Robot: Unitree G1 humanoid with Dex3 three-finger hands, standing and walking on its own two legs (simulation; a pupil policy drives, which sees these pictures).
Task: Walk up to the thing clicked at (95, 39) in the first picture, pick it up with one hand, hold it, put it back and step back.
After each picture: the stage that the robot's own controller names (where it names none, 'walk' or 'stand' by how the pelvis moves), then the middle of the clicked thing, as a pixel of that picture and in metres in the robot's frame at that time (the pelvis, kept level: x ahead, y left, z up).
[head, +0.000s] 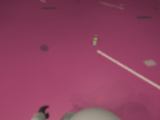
stand; (95, 40) +1.76 -0.09 -0.65
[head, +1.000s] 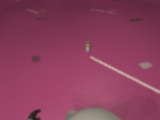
walk; (87, 46) +1.62 +0.20 -0.63
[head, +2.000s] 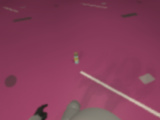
walk; (76, 58) +1.05 +0.33 -0.65
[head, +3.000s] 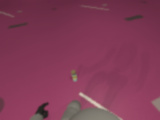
walk; (74, 75) +0.67 +0.29 -0.65
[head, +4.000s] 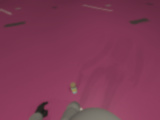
walk; (73, 88) +0.45 +0.23 -0.64
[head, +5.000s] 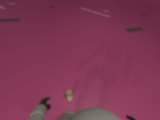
stand; (69, 95) +0.37 +0.19 -0.65
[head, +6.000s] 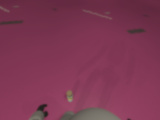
stand; (69, 96) +0.37 +0.20 -0.65
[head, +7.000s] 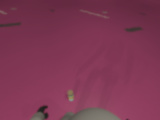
stand; (70, 95) +0.38 +0.20 -0.66
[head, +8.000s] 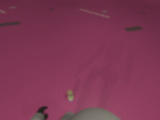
stand; (70, 95) +0.38 +0.20 -0.66
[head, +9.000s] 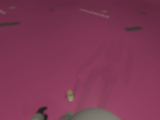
stand; (70, 95) +0.37 +0.20 -0.66
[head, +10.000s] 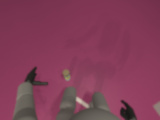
go down; (66, 75) +0.41 +0.21 -0.50
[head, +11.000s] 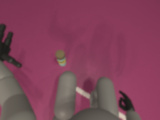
go down; (61, 59) +0.44 +0.25 -0.27
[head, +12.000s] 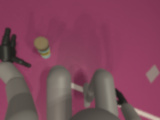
close in; (44, 49) +0.42 +0.29 -0.19
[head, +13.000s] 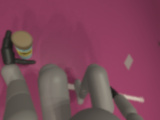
close; (24, 48) +0.41 +0.31 -0.15
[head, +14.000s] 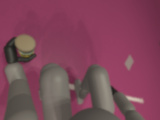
lift; (26, 49) +0.39 +0.31 -0.15
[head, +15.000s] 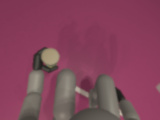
lift; (51, 61) +0.33 +0.27 -0.03
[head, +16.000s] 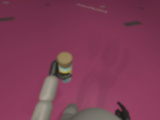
hold; (65, 69) +0.31 +0.16 +0.09
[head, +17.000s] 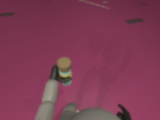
hold; (65, 73) +0.30 +0.17 +0.04
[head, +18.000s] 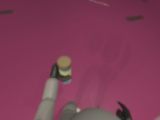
hold; (65, 72) +0.31 +0.17 +0.03
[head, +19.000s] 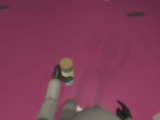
crouch; (67, 73) +0.32 +0.15 +0.00
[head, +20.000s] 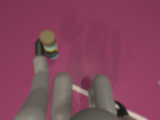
lower; (51, 47) +0.46 +0.24 -0.04
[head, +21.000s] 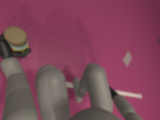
lower; (20, 45) +0.42 +0.31 -0.16
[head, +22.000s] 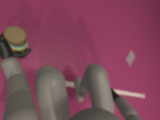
lower; (19, 45) +0.42 +0.32 -0.16
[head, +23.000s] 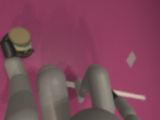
lower; (23, 45) +0.42 +0.31 -0.16
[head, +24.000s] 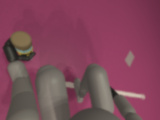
lower; (25, 49) +0.41 +0.30 -0.16
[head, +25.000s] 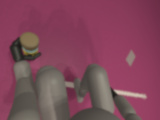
open; (30, 49) +0.42 +0.27 -0.16
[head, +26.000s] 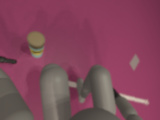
stand; (36, 47) +0.41 +0.27 -0.16
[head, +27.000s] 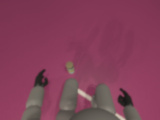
walk; (70, 68) +0.43 +0.20 -0.40
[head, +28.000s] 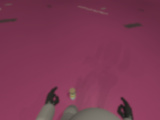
stand; (72, 94) +0.39 +0.16 -0.59
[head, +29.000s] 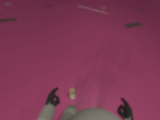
stand; (72, 93) +0.39 +0.16 -0.60
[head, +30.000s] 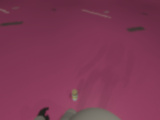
stand; (74, 95) +0.39 +0.15 -0.64
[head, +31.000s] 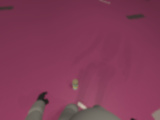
walk; (75, 84) +0.44 +0.12 -0.63
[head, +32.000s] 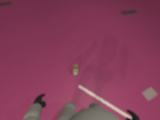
walk; (75, 69) +0.66 +0.16 -0.64
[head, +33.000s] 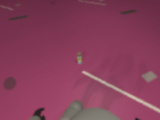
stand; (79, 58) +1.00 +0.27 -0.64
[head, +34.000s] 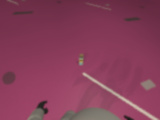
stand; (81, 59) +1.02 +0.17 -0.65
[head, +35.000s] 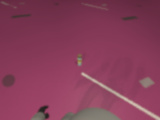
stand; (79, 60) +1.03 +0.19 -0.66
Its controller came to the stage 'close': yes
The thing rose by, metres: 0.69
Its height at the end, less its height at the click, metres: +0.00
